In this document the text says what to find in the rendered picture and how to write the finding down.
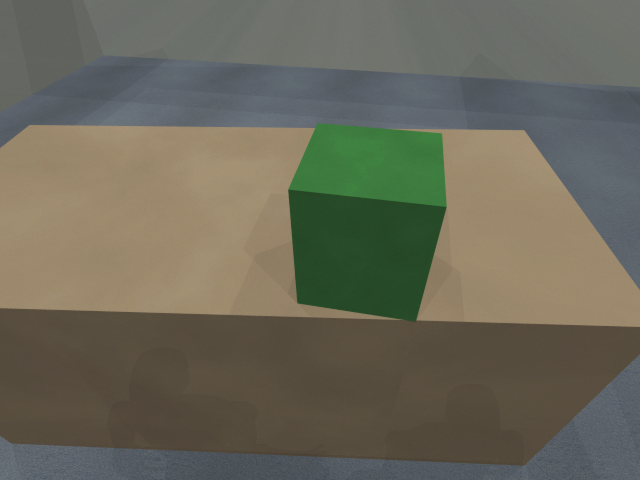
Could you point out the pedestal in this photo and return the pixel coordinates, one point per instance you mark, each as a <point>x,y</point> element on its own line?
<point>148,301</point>

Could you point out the carton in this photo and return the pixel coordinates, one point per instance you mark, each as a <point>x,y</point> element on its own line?
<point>366,208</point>

